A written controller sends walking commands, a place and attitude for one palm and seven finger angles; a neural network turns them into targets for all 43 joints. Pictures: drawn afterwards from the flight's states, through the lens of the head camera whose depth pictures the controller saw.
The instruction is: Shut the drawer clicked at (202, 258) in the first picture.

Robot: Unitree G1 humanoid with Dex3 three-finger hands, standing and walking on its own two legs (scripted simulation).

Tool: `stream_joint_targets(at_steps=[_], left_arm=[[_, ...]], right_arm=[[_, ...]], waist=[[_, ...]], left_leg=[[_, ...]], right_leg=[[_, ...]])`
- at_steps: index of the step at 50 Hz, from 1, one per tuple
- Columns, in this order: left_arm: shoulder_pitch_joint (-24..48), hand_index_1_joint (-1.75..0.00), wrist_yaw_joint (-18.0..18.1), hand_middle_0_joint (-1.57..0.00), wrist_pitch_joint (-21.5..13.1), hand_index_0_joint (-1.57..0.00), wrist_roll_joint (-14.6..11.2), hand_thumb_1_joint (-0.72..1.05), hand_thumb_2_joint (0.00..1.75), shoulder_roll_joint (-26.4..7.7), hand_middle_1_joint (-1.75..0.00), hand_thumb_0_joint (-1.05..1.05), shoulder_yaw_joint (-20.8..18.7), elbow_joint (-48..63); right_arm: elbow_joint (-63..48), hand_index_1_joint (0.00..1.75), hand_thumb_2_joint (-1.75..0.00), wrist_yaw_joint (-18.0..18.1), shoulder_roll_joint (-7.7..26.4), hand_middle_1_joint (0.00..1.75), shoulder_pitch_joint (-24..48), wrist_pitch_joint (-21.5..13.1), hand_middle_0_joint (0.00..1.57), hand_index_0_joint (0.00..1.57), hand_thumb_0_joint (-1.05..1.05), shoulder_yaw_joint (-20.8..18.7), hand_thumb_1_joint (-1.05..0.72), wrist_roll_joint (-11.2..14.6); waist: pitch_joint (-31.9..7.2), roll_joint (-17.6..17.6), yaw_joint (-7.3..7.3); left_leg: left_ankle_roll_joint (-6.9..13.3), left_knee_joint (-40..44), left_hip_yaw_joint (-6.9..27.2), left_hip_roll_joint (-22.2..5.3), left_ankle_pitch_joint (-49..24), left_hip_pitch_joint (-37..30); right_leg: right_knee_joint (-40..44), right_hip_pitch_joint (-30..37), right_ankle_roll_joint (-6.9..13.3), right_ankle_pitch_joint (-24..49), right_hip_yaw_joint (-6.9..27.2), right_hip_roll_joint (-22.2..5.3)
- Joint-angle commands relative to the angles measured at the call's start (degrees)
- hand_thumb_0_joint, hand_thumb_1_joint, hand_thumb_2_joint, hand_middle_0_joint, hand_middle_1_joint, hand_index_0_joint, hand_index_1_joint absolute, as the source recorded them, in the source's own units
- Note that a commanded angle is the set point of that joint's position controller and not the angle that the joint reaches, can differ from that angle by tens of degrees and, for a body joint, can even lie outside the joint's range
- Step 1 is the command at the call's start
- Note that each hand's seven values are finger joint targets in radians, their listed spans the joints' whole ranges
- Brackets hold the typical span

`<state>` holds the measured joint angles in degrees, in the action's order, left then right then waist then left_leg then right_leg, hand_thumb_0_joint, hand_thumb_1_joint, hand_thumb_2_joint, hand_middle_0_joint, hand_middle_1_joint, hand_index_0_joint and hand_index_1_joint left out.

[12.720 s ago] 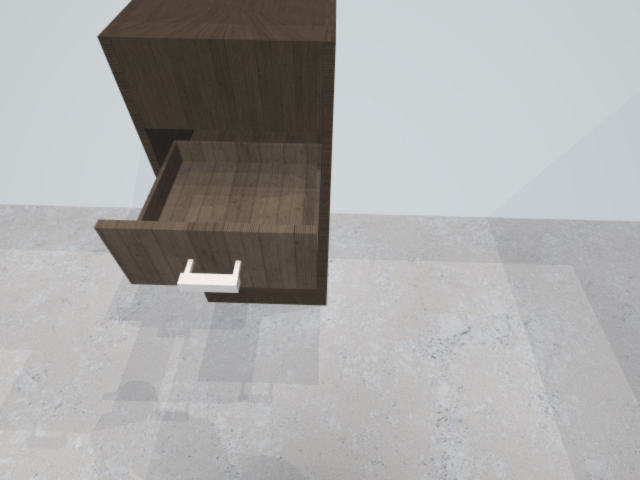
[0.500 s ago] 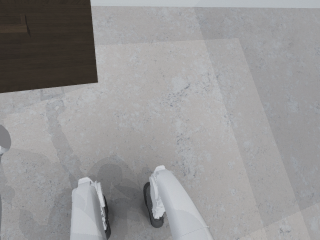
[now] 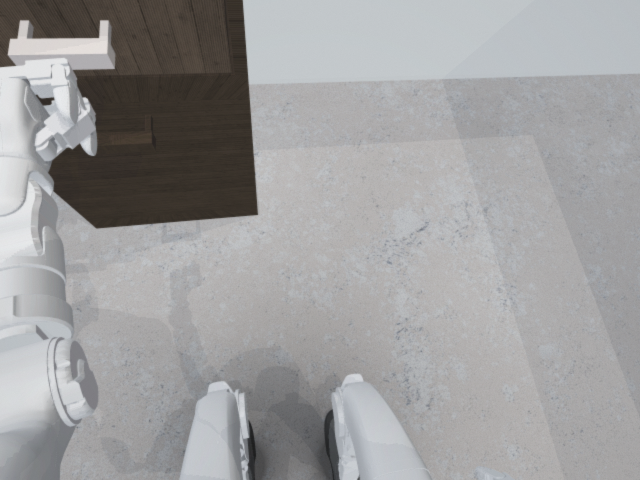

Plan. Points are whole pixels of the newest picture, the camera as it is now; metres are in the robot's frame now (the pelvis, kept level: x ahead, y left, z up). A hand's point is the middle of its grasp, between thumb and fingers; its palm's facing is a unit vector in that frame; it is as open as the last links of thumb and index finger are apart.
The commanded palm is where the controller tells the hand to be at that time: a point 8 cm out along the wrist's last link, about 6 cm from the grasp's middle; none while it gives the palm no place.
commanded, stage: draw the hand back to the body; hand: left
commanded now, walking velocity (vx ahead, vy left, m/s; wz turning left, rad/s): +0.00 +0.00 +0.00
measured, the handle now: (65, 41) +0.65 +0.27 +0.01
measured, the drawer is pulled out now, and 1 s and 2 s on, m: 0.00 0.00 0.00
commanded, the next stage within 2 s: step back with the hand held close in 1.20 s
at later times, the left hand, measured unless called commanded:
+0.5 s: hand out of the picture +0.35 +0.24 +0.16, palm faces +0.21 -0.94 -0.26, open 3.2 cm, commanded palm +0.30 +0.28 +0.19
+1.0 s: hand out of the picture +0.22 +0.25 +0.29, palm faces +0.43 -0.81 -0.39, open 3.2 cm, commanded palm +0.16 +0.29 +0.31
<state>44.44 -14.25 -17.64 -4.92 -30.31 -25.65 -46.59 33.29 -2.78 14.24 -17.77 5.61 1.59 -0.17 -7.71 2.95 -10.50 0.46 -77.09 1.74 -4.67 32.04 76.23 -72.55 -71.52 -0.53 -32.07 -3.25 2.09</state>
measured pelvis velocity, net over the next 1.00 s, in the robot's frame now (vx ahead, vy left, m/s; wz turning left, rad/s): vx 0.05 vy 0.00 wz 0.07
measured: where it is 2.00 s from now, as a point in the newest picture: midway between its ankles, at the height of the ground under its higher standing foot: (294, 475)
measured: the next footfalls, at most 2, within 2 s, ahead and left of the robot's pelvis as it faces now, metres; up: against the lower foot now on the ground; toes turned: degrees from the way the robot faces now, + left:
none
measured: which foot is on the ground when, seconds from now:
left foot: down 0.00-1.00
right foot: down 0.00-1.00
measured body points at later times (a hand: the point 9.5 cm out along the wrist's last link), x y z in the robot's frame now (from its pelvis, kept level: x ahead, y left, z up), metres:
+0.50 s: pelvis +0.03 +0.00 +0.10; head +0.07 +0.00 +0.55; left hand +0.33 +0.29 +0.17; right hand +0.20 -0.24 +0.01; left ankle +0.02 +0.11 -0.61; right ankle +0.01 -0.13 -0.61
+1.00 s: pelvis +0.05 +0.00 +0.14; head +0.03 -0.03 +0.58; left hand +0.19 +0.29 +0.31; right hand +0.26 -0.20 +0.05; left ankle +0.02 +0.11 -0.61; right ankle +0.01 -0.13 -0.61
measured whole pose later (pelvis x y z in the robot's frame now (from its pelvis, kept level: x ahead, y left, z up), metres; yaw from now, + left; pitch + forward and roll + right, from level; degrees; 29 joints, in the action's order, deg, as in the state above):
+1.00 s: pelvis +0.05 +0.00 +0.14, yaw +4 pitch -2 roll +0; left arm -27.7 5.4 -2.2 -4.2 -19.3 -14.7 24.8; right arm 33.2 3.9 12.9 -10.5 -2.9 2.1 0.5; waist -0.9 4.4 3.6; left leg 0.2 -25.3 -1.2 -0.9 15.6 7.2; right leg -22.4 -3.5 -0.6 -16.4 -1.6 -0.8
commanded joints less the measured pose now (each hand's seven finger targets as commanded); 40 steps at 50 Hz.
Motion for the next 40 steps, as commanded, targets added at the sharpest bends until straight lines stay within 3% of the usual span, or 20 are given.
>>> stream_joint_targets(at_steps=[1, 3, 6, 8, 10, 11, 12, 13, 16, 17, 18, 19, 21, 23, 24, 25, 31, 34, 37, 40], left_arm=[[10.3, -1.6, 0.9, -1.4, -1.1, -1.4, -4.9, 0.9, 0.9, -13.3, -1.6, 0.0, -1.9, 22.4], [8.3, -1.6, 1.8, -1.4, -1.4, -1.4, -5.7, 0.9, 0.9, -10.1, -1.6, 0.0, 0.1, 24.1], [3.9, -1.6, 2.6, -1.4, -3.2, -1.4, -6.3, 0.9, 0.9, -6.0, -1.6, 0.0, 3.0, 24.8], [-0.4, -1.6, 2.0, -1.4, -3.6, -1.4, -6.7, 0.9, 0.9, -3.3, -1.6, 0.0, 5.2, 22.9], [-3.5, -1.6, 0.9, -1.4, -3.7, -1.4, -7.2, 0.9, 0.9, -0.8, -1.6, 0.0, 7.5, 22.8], [-6.0, -1.6, 0.5, -1.4, -3.5, -1.4, -7.6, 0.9, 0.9, -1.9, -1.6, 0.0, 6.7, 22.6], [-7.8, -1.6, -0.1, -1.4, -3.2, -1.4, -8.0, 0.9, 0.9, -0.4, -1.6, 0.0, 8.0, 23.2], [-9.7, -1.6, -0.4, -1.4, -2.8, -1.4, -8.7, 0.9, 0.9, -0.2, -1.6, 0.0, 7.8, 24.0], [-15.3, -1.6, -1.0, -1.4, -2.5, -1.4, -10.5, 0.9, 0.9, -1.5, -1.6, 0.0, 5.8, 28.1], [-18.6, -1.6, 6.2, -1.4, 0.9, -1.4, -2.2, 0.9, 0.9, -7.5, -1.6, 0.0, 6.7, 31.5], [-20.4, -1.6, 9.9, -1.4, 3.0, -1.4, -2.0, 0.9, 0.9, -1.7, -1.6, 0.0, 9.8, 36.3], [-21.2, -1.6, 12.4, -1.4, 4.7, -1.4, -1.2, 0.9, 0.9, -0.1, -1.6, 0.0, 11.7, 39.8], [-25.3, -1.6, 16.7, -1.4, 7.3, -1.4, 0.0, 0.9, 0.9, -1.5, -1.6, 0.0, 10.5, 43.3], [-26.7, -1.6, 19.2, -1.4, 8.9, -1.4, 0.5, 0.9, 0.9, -1.2, -1.6, 0.0, 10.7, 47.1], [-26.3, -1.6, 20.0, -1.4, 9.2, -1.4, 0.8, 0.9, 0.9, -2.0, -1.6, 0.0, 10.5, 50.1], [-28.3, -1.6, 20.7, -1.4, 9.7, -1.4, 1.1, 0.9, 0.9, -1.1, -1.6, 0.0, 10.8, 51.2], [-40.8, -1.6, 21.1, -1.4, 11.9, -1.4, 1.1, 0.9, 0.9, 2.5, -1.6, 0.0, 12.3, 58.0], [-47.3, -1.6, 20.6, -1.4, 12.6, -1.4, 0.7, 0.9, 0.9, 1.9, -1.6, 0.0, 10.4, 60.4], [-50.8, -1.6, 20.4, -1.4, 12.3, -1.4, 0.7, 0.9, 0.9, 2.2, -1.6, 0.0, 9.4, 68.4], [-55.6, -1.6, 20.3, -1.4, 12.4, -1.4, 0.5, 0.9, 0.9, 1.8, -1.6, 0.0, 8.0, 73.5]], right_arm=[[-4.4, 0.3, -0.9, 1.5, 10.6, 0.3, -9.5, -1.8, 0.2, 0.2, 0.0, -3.9, -0.9, 1.5], [-4.3, 0.3, -0.9, 2.3, 9.9, 0.3, -8.4, -2.9, 0.2, 0.2, 0.0, -3.8, -0.9, 1.8], [-3.6, 0.3, -0.9, 3.0, 9.3, 0.3, -7.4, -4.1, 0.2, 0.2, 0.0, -3.7, -0.9, 1.8], [-3.7, 0.3, -0.9, 3.2, 9.3, 0.3, -6.5, -4.3, 0.2, 0.2, 0.0, -3.8, -0.9, 2.1], [-4.3, 0.3, -0.9, 3.4, 9.1, 0.3, -5.2, -4.4, 0.2, 0.2, 0.0, -3.6, -0.9, 2.4], [-4.9, 0.3, -0.9, 3.5, 9.4, 0.3, -4.6, -4.3, 0.2, 0.2, 0.0, -3.6, -0.9, 2.6], [-5.7, 0.3, -0.9, 3.5, 9.2, 0.3, -3.6, -4.3, 0.2, 0.2, 0.0, -3.5, -0.9, 2.9], [-6.4, 0.3, -0.9, 3.5, 9.1, 0.3, -2.9, -4.3, 0.2, 0.2, 0.0, -3.5, -0.9, 3.0], [-8.6, 0.3, -0.9, 3.9, 8.7, 0.3, -0.4, -4.6, 0.2, 0.2, 0.0, -3.2, -0.9, 3.4], [-9.9, 0.3, -0.9, 4.8, 7.9, 0.3, 3.9, -2.9, 0.2, 0.2, 0.0, -3.5, -0.9, 3.3], [-11.8, 0.3, -0.9, 5.5, 6.8, 0.3, 4.7, -2.6, 0.2, 0.2, 0.0, -3.3, -0.9, 3.3], [-11.8, 0.3, -0.9, 6.0, 6.8, 0.3, 5.4, -2.6, 0.2, 0.2, 0.0, -3.2, -0.9, 3.3], [-11.8, 0.3, -0.9, 7.2, 7.0, 0.3, 6.4, -2.4, 0.2, 0.2, 0.0, -2.8, -0.9, 3.1], [-11.7, 0.3, -0.9, 8.0, 6.7, 0.3, 8.1, -3.0, 0.2, 0.2, 0.0, -2.5, -0.9, 3.0], [-11.6, 0.3, -0.9, 8.5, 6.8, 0.3, 8.8, -3.6, 0.2, 0.2, 0.0, -2.4, -0.9, 2.9], [-11.4, 0.3, -0.9, 8.8, 6.5, 0.3, 9.4, -4.2, 0.2, 0.2, 0.0, -2.2, -0.9, 2.8], [-10.5, 0.3, -0.9, 8.6, 5.8, 0.3, 12.0, -6.7, 0.2, 0.2, 0.0, -1.3, -0.9, 2.4], [-9.8, 0.3, -0.9, 8.3, 5.8, 0.3, 13.0, -7.4, 0.2, 0.2, 0.0, -1.3, -0.9, 1.9], [-10.0, 0.3, -0.9, 7.9, 5.0, 0.3, 13.4, -8.3, 0.2, 0.2, 0.0, -1.1, -0.9, 1.6], [-9.6, 0.3, -0.9, 7.6, 4.7, 0.3, 14.1, -9.3, 0.2, 0.2, 0.0, -1.1, -0.9, 1.1]], waist=[[-38.6, 6.0, 3.14], [-34.5, 4.7, 2.88], [-29.4, 5.9, 3.11], [-24.6, 3.0, 3.02], [-21.5, 4.7, 3.44], [-20.1, 3.9, 4.27], [-18.4, 4.5, 4.33], [-17.9, 2.5, 4.83], [-16.5, 2.2, 6.49], [-18.8, 2.5, 10.21], [-16.6, 4.1, 8.49], [-16.1, 5.7, 8.5], [-13.8, 1.2, 8.56], [-11.3, 0.7, 8.59], [-11.3, 0.4, 8.83], [-10.2, 1.8, 9.09], [-4.1, 0.8, 10.95], [-1.0, -2.4, 11.77], [-2.3, 0.9, 12.27], [-0.2, 0.8, 12.58]], left_leg=[[1.4, 12.6, 1.1, 2.7, -33.6, -37.7], [1.4, 14.9, 0.2, 3.0, -30.0, -37.6], [1.0, 18.0, -0.3, 3.1, -30.2, -41.7], [1.1, 20.4, -0.6, 3.2, -27.7, -42.2], [1.1, 22.5, -0.7, 3.5, -27.5, -44.5], [0.9, 23.8, -0.6, 3.5, -26.7, -44.5], [1.0, 24.8, -0.8, 3.7, -26.4, -45.1], [1.2, 25.8, -1.0, 3.8, -25.4, -45.1], [1.3, 28.1, -1.3, 4.1, -25.8, -46.1], [1.1, 31.9, -2.2, 4.6, -25.6, -50.7], [1.0, 33.8, -2.4, 4.4, -25.2, -52.9], [1.0, 35.1, -2.2, 4.3, -25.6, -55.2], [1.1, 37.6, -1.8, 3.8, -26.1, -56.6], [1.3, 40.1, -2.0, 3.7, -25.8, -58.7], [1.3, 41.2, -1.7, 3.8, -26.6, -60.0], [1.3, 42.3, -1.9, 3.8, -27.4, -61.8], [1.1, 48.4, -2.1, 3.7, -30.9, -67.5], [1.2, 50.5, -2.4, 3.6, -31.7, -68.7], [1.0, 51.9, -2.4, 3.4, -35.7, -71.9], [1.0, 53.0, -2.8, 3.6, -35.9, -72.7]], right_leg=[[13.4, 26.5, 1.1, 32.1, 0.5, 1.6], [15.7, 28.3, 0.9, 30.3, 0.6, 1.6], [18.5, 29.3, 1.1, 29.4, 0.4, 1.5], [20.7, 30.5, 1.2, 27.5, 0.1, 1.6], [22.4, 31.3, 1.4, 27.1, 0.0, 1.5], [23.2, 32.5, 1.6, 26.4, -0.2, 1.5], [24.1, 33.1, 1.6, 26.3, -0.3, 1.4], [24.9, 35.0, 1.5, 26.1, -0.3, 1.3], [26.4, 39.7, 1.6, 28.1, 0.0, 1.0], [29.6, 42.5, 2.6, 25.8, 2.4, -0.4], [31.4, 42.6, 2.4, 25.6, 1.9, -0.6], [32.7, 43.9, 2.5, 25.8, 1.9, -0.6], [34.5, 47.0, 2.2, 26.8, 1.2, -0.6], [37.0, 49.7, 2.0, 27.3, 1.3, -1.0], [37.9, 51.5, 2.1, 27.6, 1.3, -1.1], [38.8, 52.2, 2.0, 28.3, 1.3, -1.3], [44.8, 58.2, 2.0, 30.7, 0.8, -1.6], [47.6, 60.5, 1.8, 31.9, 0.8, -1.4], [48.6, 63.6, 1.8, 34.2, 0.9, -1.8], [50.4, 64.6, 1.6, 35.1, 0.9, -1.8]])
